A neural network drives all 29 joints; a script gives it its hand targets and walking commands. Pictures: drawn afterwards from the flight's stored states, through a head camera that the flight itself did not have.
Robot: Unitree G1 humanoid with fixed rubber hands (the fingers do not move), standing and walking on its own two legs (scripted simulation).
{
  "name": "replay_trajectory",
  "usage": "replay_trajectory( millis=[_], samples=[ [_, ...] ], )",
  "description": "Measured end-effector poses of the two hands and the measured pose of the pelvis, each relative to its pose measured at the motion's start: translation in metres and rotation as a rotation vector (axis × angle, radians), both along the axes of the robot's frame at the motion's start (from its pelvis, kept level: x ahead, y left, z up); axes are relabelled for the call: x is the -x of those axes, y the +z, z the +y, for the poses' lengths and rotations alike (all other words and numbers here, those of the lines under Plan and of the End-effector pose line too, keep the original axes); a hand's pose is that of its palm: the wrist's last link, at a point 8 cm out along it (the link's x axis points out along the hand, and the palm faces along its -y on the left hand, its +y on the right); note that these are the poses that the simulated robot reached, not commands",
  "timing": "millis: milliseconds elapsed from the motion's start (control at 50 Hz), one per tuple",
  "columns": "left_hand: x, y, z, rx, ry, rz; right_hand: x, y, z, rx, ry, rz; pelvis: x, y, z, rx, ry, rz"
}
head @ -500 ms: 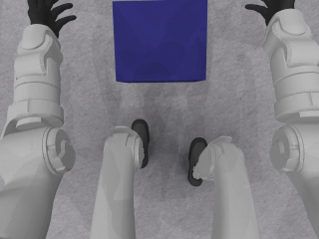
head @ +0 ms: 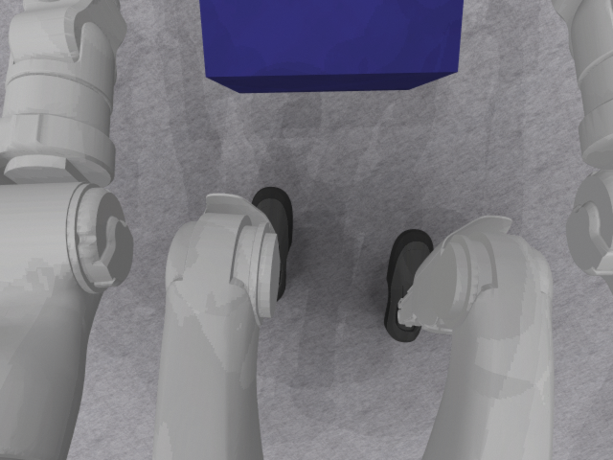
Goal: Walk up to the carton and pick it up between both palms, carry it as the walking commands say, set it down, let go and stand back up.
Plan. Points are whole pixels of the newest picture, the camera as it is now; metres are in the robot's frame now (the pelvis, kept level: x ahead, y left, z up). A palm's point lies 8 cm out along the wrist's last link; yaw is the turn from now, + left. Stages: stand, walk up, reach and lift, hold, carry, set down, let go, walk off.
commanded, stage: reach and lift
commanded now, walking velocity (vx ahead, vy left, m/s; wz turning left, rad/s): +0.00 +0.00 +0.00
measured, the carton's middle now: out of the picture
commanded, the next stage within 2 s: none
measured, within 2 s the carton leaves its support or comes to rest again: neither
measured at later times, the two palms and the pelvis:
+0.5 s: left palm out of the picture +0.53 +0.27 -0.24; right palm out of the picture +0.59 -0.14 -0.24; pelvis +0.02 -0.01 -0.05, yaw +0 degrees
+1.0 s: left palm out of the picture +0.53 +0.25 -0.24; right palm out of the picture +0.59 -0.11 -0.23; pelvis +0.01 -0.01 -0.05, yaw +0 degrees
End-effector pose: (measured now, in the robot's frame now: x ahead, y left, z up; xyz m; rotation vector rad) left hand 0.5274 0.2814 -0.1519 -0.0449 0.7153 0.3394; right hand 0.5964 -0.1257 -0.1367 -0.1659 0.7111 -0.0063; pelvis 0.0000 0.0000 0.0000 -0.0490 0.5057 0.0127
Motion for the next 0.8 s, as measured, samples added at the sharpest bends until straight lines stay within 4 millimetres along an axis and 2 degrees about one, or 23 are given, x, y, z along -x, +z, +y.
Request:
replay_trajectory(
  millis=[120, 240, 340, 400, 520, 800],
  samples=[
    [0.003, -0.038, -0.005, 0.005, -0.016, 0.029, -0.002, -0.032, 0.003, -0.011, -0.015, 0.019, -0.005, -0.02, 0.001, 0.006, 0.013, 0.015],
    [0.005, -0.071, -0.011, -0.002, -0.029, 0.055, 0.002, -0.067, -0.005, -0.012, -0.029, 0.043, -0.014, -0.033, -0.001, 0.005, 0.014, 0.039],
    [0.009, -0.089, -0.016, -0.013, -0.026, 0.088, 0.011, -0.091, -0.013, -0.029, -0.038, 0.053, -0.019, -0.041, -0.004, -0.008, -0.001, 0.051],
    [0.005, -0.091, -0.013, -0.023, -0.007, 0.088, 0.013, -0.101, -0.016, -0.03, -0.03, 0.048, -0.02, -0.045, -0.007, -0.018, -0.009, 0.057],
    [-0.005, -0.087, -0.014, -0.028, 0.008, 0.058, 0.011, -0.107, -0.014, -0.032, 0.011, 0.027, -0.021, -0.051, -0.012, -0.032, -0.022, 0.064],
    [0.001, -0.089, -0.02, -0.001, 0.002, 0.068, 0.01, -0.098, -0.002, -0.021, 0.034, 0.031, -0.017, -0.047, -0.012, -0.032, -0.023, 0.064]
  ],
)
